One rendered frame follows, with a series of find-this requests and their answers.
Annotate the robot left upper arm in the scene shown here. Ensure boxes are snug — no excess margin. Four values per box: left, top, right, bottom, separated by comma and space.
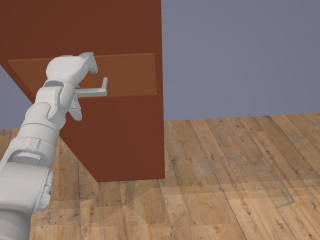
0, 161, 55, 240

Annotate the left robot forearm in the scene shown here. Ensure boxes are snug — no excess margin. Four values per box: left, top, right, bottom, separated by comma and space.
0, 77, 75, 173

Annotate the handle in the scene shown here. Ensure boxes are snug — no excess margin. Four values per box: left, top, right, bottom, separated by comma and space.
75, 77, 108, 98

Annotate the cabinet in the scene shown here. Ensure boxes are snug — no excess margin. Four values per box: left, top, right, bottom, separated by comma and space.
0, 0, 165, 183

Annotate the drawer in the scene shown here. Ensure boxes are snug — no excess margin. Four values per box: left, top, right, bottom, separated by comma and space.
7, 53, 156, 98

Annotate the robot left hand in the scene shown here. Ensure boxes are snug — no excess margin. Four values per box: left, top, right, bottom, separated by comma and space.
46, 52, 98, 121

